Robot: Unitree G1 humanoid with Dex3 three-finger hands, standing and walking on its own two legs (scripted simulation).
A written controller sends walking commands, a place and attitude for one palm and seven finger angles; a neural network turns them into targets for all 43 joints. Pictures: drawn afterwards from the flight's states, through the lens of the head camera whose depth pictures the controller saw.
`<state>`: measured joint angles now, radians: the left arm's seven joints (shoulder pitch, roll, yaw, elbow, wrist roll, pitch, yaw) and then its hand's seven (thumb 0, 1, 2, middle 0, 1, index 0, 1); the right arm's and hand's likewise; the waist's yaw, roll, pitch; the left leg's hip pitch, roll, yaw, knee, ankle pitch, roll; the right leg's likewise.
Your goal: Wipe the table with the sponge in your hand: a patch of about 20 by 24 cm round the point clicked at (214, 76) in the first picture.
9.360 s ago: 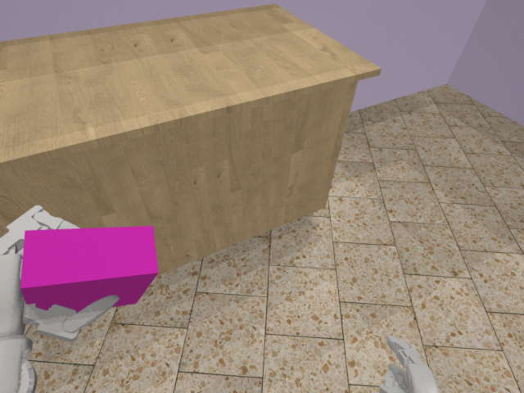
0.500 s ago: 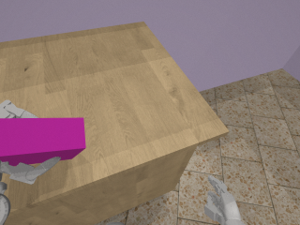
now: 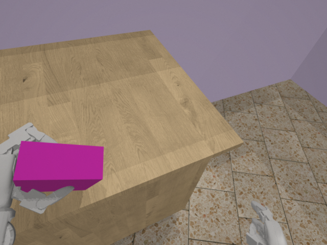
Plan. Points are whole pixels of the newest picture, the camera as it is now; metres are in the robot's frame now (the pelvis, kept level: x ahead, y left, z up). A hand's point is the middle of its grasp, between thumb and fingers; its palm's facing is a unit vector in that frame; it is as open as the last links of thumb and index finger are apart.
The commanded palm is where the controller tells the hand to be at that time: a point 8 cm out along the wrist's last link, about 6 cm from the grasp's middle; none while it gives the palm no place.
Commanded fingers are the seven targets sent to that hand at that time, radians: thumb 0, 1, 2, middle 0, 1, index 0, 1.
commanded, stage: come to a stop and stand still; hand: left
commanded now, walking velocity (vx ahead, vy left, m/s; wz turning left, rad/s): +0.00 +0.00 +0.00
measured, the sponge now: (71, 170) +0.22 +0.19 +0.13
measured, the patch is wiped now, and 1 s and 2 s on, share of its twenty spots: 0.00 0.00 0.00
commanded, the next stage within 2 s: look again from close up in 0.40 s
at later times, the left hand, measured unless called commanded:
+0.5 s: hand (14, 161) +0.22 +0.28 +0.16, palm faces +0.40 -0.83 -0.38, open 10.0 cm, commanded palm +0.16 +0.30 +0.18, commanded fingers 0.00 0.10 1.30 -1.20 -1.60 -1.20 -1.60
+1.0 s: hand (27, 157) +0.23 +0.26 +0.16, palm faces +0.38 -0.83 -0.41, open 10.0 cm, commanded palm +0.17 +0.29 +0.18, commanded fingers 0.00 0.10 1.30 -1.20 -1.60 -1.20 -1.60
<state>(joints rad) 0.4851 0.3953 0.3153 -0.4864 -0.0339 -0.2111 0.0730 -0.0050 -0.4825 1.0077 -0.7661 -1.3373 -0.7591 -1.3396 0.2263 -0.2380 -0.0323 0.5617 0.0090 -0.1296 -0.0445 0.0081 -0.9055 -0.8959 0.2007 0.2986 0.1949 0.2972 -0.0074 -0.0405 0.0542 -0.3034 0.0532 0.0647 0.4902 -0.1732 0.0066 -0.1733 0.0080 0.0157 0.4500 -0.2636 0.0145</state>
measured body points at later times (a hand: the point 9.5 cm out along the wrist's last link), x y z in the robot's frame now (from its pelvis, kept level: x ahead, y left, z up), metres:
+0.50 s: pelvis +0.01 +0.02 +0.00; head +0.03 +0.05 +0.45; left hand +0.19 +0.32 +0.18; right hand +0.21 -0.18 -0.06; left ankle +0.06 +0.11 -0.74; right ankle -0.01 -0.13 -0.74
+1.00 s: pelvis +0.01 +0.01 +0.00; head +0.05 +0.03 +0.45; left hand +0.20 +0.30 +0.18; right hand +0.20 -0.21 -0.08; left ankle +0.06 +0.11 -0.74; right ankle -0.01 -0.13 -0.74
